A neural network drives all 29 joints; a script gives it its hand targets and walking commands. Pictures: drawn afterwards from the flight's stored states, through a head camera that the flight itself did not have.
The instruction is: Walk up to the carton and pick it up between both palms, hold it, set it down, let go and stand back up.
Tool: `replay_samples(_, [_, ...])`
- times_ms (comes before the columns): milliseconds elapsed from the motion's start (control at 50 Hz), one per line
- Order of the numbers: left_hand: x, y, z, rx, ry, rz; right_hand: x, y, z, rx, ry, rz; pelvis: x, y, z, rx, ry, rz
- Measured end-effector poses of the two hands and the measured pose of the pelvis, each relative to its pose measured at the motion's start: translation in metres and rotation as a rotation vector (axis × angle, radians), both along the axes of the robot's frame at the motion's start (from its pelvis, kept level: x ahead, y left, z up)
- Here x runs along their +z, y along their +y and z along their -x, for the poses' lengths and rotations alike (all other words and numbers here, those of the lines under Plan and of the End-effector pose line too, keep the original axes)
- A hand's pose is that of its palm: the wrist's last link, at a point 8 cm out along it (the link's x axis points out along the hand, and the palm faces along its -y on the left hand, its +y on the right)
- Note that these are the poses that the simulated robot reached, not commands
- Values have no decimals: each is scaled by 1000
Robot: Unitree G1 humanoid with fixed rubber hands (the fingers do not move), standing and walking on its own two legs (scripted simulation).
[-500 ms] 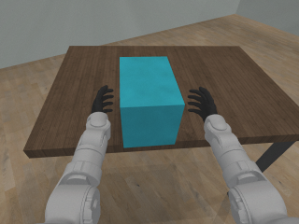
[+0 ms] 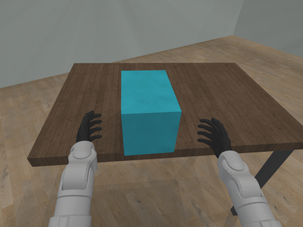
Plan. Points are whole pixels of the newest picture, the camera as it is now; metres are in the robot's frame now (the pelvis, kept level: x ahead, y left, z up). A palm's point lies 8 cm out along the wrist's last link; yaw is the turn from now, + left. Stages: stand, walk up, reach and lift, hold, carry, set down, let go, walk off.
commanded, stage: set down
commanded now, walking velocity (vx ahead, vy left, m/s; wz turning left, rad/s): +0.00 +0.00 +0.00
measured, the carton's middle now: (146, 109) +0.50 +0.02 +0.07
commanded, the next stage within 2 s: none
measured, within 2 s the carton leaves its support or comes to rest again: neither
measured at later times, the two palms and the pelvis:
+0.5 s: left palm (80, 165) +0.24 +0.18 +0.10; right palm (238, 174) +0.22 -0.20 +0.10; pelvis +0.01 -0.01 +0.00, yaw +0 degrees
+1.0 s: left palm (81, 174) +0.24 +0.18 +0.07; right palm (241, 183) +0.21 -0.21 +0.07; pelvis +0.02 -0.01 +0.00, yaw +0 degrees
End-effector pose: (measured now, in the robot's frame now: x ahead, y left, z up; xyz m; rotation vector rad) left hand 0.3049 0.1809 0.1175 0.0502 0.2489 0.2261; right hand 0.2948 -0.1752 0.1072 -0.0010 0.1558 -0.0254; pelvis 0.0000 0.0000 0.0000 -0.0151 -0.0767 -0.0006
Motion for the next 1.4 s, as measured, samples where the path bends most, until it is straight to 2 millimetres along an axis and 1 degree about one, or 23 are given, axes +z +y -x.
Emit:
replay_samples(40, [2, 0, 4, 1, -4, 1, 2, 0, 3, 2, -8, 0, 0, 0, -1, 0, 0, 0])
replay_samples(100, [3, 1, 16, 0, -17, 0, 3, -2, 11, 0, -24, -1, 0, -1, -3, 0, -5, -1])
replay_samples(200, [-12, 6, 35, 19, 26, 4, -1, -10, 28, -11, -18, 5, 0, -3, -6, 0, -16, -3])
replay_samples(260, [-15, 7, 43, 28, 29, 7, -1, -11, 38, -13, -27, 3, 0, -3, -7, 0, -17, -4])
replay_samples(340, [-13, 8, 49, 36, 8, 2, -2, -14, 51, -18, -24, -1, 1, -5, -8, 0, -20, -6])
replay_samples(420, [-12, 4, 54, 26, -6, -4, -5, -17, 62, -25, -15, -6, 1, -6, -9, 0, -24, -8])
replay_samples(500, [-17, 0, 61, 16, 10, -11, -9, -21, 74, -33, -1, -14, 1, -8, -11, 0, -26, -10])
replay_samples(620, [-30, 0, 72, 22, 50, -17, -14, -27, 86, -47, 19, -25, 1, -10, -14, -1, -25, -13])
replay_samples(720, [-35, 0, 75, 19, 55, -19, -17, -31, 89, -59, 41, -26, 1, -12, -16, -1, -21, -15])
replay_samples(940, [-44, 2, 67, -7, 74, -24, -29, -33, 84, -53, 108, -19, 2, -13, -21, -2, -15, -17])
replay_samples(1120, [-57, 2, 67, -14, 108, -24, -49, -37, 85, -55, 197, -20, 2, -15, -27, -2, -6, -19])
replay_samples(1260, [-60, 2, 67, -25, 104, -32, -59, -40, 87, -58, 220, -23, 2, -15, -29, -2, -4, -20])
replay_samples(1400, [-73, 4, 70, -38, 143, -33, -68, -42, 87, -60, 243, -22, 2, -15, -28, -2, -5, -19])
